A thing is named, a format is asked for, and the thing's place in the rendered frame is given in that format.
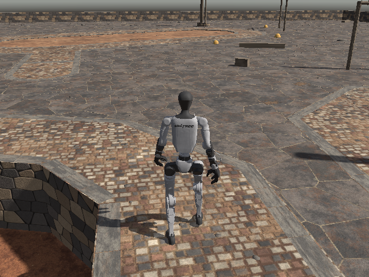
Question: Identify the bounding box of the left robot hand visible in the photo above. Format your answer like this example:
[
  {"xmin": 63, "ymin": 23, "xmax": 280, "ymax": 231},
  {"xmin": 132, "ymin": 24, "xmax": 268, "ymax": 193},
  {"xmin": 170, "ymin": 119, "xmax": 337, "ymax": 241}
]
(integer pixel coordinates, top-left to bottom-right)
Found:
[{"xmin": 154, "ymin": 155, "xmax": 167, "ymax": 167}]

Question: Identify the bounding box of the robot right forearm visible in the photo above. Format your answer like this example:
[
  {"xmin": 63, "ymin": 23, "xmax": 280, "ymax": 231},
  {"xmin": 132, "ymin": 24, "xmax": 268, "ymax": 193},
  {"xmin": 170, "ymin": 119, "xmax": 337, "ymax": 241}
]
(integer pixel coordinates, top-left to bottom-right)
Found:
[{"xmin": 206, "ymin": 141, "xmax": 218, "ymax": 170}]

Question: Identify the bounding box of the robot right shin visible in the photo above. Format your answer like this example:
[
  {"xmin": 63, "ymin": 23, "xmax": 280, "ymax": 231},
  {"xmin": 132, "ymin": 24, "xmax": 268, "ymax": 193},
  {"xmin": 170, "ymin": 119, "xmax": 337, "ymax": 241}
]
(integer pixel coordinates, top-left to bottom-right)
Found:
[{"xmin": 195, "ymin": 183, "xmax": 202, "ymax": 218}]

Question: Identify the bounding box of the left robot upper arm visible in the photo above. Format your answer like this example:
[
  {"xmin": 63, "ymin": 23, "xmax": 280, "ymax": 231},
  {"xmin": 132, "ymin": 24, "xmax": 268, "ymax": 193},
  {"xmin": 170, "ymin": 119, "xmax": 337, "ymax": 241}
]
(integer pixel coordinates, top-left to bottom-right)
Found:
[{"xmin": 158, "ymin": 116, "xmax": 173, "ymax": 146}]

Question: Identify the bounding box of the left robot foot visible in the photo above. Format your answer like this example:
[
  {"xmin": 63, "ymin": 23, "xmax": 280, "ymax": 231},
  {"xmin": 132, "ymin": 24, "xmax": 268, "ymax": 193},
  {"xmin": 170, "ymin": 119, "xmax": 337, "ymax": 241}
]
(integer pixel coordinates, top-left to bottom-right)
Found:
[{"xmin": 166, "ymin": 229, "xmax": 175, "ymax": 245}]

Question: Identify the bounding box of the robot left forearm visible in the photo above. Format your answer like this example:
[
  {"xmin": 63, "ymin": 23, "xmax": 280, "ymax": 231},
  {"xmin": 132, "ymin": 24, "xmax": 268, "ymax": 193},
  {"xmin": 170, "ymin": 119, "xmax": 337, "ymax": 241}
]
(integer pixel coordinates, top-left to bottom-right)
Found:
[{"xmin": 155, "ymin": 138, "xmax": 164, "ymax": 158}]

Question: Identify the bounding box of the right robot hand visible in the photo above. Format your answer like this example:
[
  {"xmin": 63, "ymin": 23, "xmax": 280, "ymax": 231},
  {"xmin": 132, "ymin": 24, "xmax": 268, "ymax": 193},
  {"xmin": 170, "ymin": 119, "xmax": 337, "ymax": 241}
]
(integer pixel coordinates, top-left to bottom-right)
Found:
[{"xmin": 206, "ymin": 168, "xmax": 220, "ymax": 184}]

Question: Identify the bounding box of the right robot upper arm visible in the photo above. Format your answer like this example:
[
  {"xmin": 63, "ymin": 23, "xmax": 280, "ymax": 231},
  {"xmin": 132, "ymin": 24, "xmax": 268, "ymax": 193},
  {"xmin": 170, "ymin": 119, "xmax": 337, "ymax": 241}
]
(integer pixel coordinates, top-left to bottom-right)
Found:
[{"xmin": 197, "ymin": 117, "xmax": 211, "ymax": 149}]

